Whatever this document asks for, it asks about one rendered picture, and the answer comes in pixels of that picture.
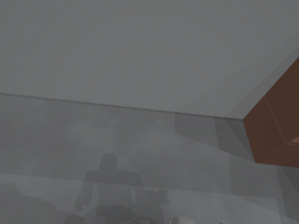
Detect cupboard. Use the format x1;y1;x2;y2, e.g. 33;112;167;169
242;57;299;167

